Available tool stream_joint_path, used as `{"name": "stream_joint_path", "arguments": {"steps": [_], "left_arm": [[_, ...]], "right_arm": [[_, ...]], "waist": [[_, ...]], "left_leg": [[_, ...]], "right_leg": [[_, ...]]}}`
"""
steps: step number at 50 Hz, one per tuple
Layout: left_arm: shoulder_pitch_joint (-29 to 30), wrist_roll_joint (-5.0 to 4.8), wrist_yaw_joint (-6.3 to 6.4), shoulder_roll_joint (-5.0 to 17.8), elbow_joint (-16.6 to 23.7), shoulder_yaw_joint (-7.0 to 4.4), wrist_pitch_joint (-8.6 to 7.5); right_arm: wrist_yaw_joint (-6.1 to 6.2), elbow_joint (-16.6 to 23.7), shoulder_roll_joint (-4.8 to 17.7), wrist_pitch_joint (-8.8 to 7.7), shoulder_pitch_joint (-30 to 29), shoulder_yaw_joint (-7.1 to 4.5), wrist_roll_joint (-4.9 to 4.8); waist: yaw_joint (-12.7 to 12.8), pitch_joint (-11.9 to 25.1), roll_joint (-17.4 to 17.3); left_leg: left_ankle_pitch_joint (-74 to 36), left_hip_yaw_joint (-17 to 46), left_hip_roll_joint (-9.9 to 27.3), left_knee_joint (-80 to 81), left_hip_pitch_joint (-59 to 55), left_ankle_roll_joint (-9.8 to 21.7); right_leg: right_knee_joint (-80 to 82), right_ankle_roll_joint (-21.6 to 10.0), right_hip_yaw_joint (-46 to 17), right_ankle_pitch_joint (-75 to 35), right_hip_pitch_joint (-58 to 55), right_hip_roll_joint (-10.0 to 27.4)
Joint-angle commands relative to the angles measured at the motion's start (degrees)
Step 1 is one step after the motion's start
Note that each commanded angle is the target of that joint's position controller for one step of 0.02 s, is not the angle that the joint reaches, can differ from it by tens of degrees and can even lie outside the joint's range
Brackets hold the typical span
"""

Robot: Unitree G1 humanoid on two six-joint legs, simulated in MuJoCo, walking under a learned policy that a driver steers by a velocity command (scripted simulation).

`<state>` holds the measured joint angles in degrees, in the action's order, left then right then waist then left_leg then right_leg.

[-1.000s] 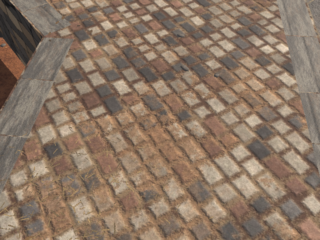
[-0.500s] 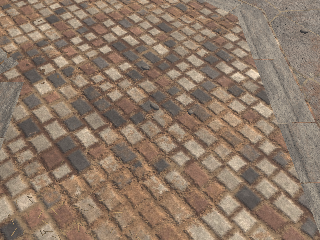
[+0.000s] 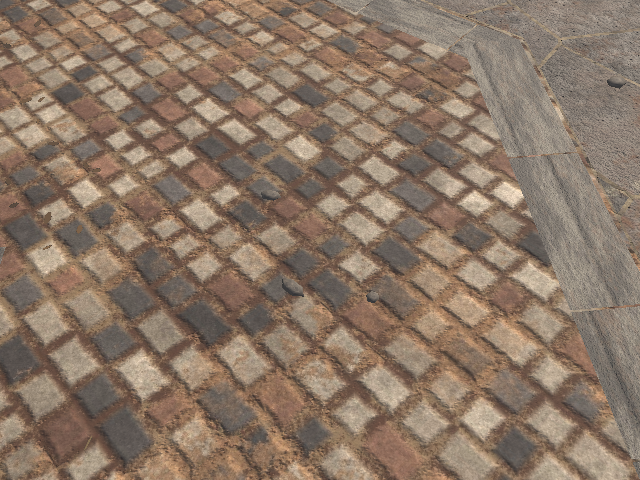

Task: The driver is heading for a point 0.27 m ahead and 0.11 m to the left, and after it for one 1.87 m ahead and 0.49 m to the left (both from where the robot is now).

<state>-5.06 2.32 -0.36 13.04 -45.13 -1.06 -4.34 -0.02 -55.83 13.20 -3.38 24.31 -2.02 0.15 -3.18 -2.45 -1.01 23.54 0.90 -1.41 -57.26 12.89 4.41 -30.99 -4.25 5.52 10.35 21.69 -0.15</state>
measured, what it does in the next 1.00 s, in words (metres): walks ahead, turning left: left foot, then right foot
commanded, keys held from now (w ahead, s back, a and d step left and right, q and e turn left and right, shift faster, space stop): w+q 0.12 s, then q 0.54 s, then no key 0.34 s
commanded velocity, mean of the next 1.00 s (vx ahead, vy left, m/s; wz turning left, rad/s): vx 0.18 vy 0.00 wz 0.44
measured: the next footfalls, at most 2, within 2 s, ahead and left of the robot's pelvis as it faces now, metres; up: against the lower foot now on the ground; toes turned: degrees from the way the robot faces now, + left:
left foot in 0.42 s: +0.31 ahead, +0.11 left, +0.00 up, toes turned +17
right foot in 0.96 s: +0.31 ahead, -0.08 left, +0.00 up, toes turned +28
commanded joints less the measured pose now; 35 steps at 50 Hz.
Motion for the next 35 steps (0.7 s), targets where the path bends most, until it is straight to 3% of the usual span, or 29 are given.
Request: {"name": "stream_joint_path", "arguments": {"steps": [1,2,6,9,13,15,18,19,20,21,22,23,24,25,26,28,31,35], "left_arm": [[-9.55,-0.75,0.38,5.66,-0.95,-2.03,-0.54],[-9.32,-0.99,0.62,4.86,-1.58,-1.81,-0.9],[-12.35,-1.69,0.83,5.51,-3.56,-2.26,-2.53],[-13.95,-1.55,1.25,4.9,-4.84,-2.05,-2.37],[-14.46,-1.76,1.79,6.11,-5.68,-2.16,-1.58],[-15.7,-1.83,2.11,7.11,-6.36,-2.49,-1.01],[-14.89,-2.0,2.97,8.66,-6.37,-3.28,0.23],[-14.45,-2.03,3.09,9.04,-6.13,-3.52,0.83],[-14.0,-2.23,2.89,9.42,-5.8,-3.75,1.4],[-16.8,-1.99,2.63,8.12,-4.2,-3.49,1.54],[-21.04,-2.51,2.35,4.36,-1.82,-2.91,2.38],[-18.89,-1.1,2.21,6.22,-2.02,-2.83,3.08],[-14.55,-1.38,2.11,5.82,-1.28,-2.78,3.27],[-11.7,-1.32,2.27,5.72,-1.1,-2.85,3.3],[-10.39,-0.63,2.38,6.27,-0.31,-3.08,3.76],[-12.77,0.14,2.32,5.55,-1.02,-3.03,5.4],[-12.09,-0.51,2.22,4.71,-0.24,-2.87,6.33],[-7.82,-0.7,2.43,5.73,1.26,-3.12,7.06]], "right_arm": [[-0.42,3.77,5.31,0.13,-1.3,-1.68,0.6],[-0.87,3.6,4.72,0.94,-0.66,-1.72,1.28],[-2.11,5.07,2.68,2.71,-4.55,-1.78,1.59],[-2.32,7.08,1.98,2.93,-9.12,-1.6,1.7],[-2.93,9.75,0.21,2.68,-16.3,-0.37,1.48],[-3.03,10.47,0.98,2.75,-17.16,-0.41,1.88],[-2.66,10.26,3.33,2.45,-13.09,-1.26,2.57],[-2.37,9.46,4.29,1.96,-9.62,-1.8,2.75],[-1.75,8.0,5.61,1.11,-4.44,-2.51,3.15],[-0.87,8.1,11.63,0.45,-1.69,-4.07,3.12],[-0.43,9.54,17.21,1.6,-3.54,-5.68,1.12],[-0.23,10.7,16.27,2.75,-2.67,-5.85,-1.1],[0.28,11.29,12.8,3.43,-6.95,-5.03,-0.87],[0.61,11.43,9.27,3.96,-10.53,-3.94,-0.52],[0.87,11.39,7.58,4.15,-12.02,-3.44,-0.45],[0.64,11.82,7.2,3.88,-12.91,-3.32,0.26],[0.08,12.13,9.71,3.45,-12.31,-4.14,0.67],[0.23,12.46,9.87,4.36,-11.19,-4.29,0.88]], "waist": [[4.47,2.14,5.51],[3.1,1.3,6.51],[1.91,0.47,5.15],[1.5,-1.38,4.87],[3.06,-1.25,6.47],[3.55,-0.15,6.85],[1.82,2.53,7.73],[0.54,4.69,6.74],[-2.16,7.88,3.3],[-2.21,12.61,-4.96],[1.85,18.83,-13.13],[-0.81,21.87,-4.65],[-0.02,13.89,-1.78],[1.68,6.47,0.83],[3.03,3.92,-0.09],[4.34,5.55,-0.95],[4.36,7.71,-1.39],[2.33,6.79,-4.52]], "left_leg": [[-5.39,2.52,5.53,-8.88,20.4,0.62],[-6.37,2.21,6.17,-7.95,18.62,0.02],[-11.93,1.08,6.86,-7.06,21.9,-1.05],[-16.43,-1.09,6.37,-1.38,24.12,-2.35],[-23.92,-6.27,3.83,14.99,17.15,-1.88],[-22.91,-7.78,2.56,18.48,15.05,-0.9],[-15.45,-8.35,-0.1,21.61,10.01,2.02],[-14.86,-8.16,-1.46,24.43,6.51,3.25],[-21.83,-6.99,-2.11,31.02,-0.45,4.72],[-47.18,6.02,9.21,29.64,-12.22,7.67],[-74.9,28.61,24.27,28.49,-23.59,20.06],[-62.96,28.2,23.9,32.55,-21.21,22.06],[-48.98,24.11,21.54,35.42,-14.02,20.38],[-41.12,20.15,17.5,38.43,-5.86,16.62],[-37.77,17.68,14.05,39.55,-1.9,13.68],[-36.96,14.89,10.87,39.99,1.7,11.48],[-31.15,15.54,9.36,40.54,2.07,10.29],[-11.56,19.44,8.66,43.41,1.17,8.81]], "right_leg": [[20.26,-5.53,-20.23,2.52,-17.89,17.86],[21.25,-4.31,-16.03,-0.56,-15.13,16.17],[23.25,-4.0,-7.52,-9.67,-14.91,15.15],[20.41,-4.09,-0.13,-30.04,-15.11,14.2],[16.55,-3.02,6.92,-37.26,-14.45,12.21],[13.23,-2.82,7.5,-40.04,-17.62,13.34],[2.97,-2.21,7.46,-47.71,-21.04,14.92],[-4.45,-1.74,7.55,-46.38,-21.38,14.67],[-15.95,0.19,8.32,-38.19,-19.07,13.0],[-31.95,2.89,8.62,-11.97,-7.83,9.27],[-50.68,5.93,3.47,28.63,8.27,-2.47],[-51.59,6.14,-5.87,26.44,10.85,0.19],[-50.27,6.16,-6.61,22.31,12.96,2.01],[-44.22,6.11,-6.92,18.21,12.77,3.7],[-39.44,6.17,-7.39,15.54,11.31,4.56],[-36.5,6.27,-6.72,12.7,6.71,3.3],[-32.12,6.67,-7.23,11.29,6.29,2.52],[-25.8,7.15,-8.09,10.0,8.5,2.24]]}}
Velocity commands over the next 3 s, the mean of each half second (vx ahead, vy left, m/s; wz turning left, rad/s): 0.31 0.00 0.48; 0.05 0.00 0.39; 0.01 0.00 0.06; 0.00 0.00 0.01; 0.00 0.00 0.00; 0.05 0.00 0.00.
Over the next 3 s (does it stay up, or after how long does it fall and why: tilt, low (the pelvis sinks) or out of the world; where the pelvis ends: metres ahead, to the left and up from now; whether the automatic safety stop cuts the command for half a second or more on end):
stays up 0.25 0.01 0.01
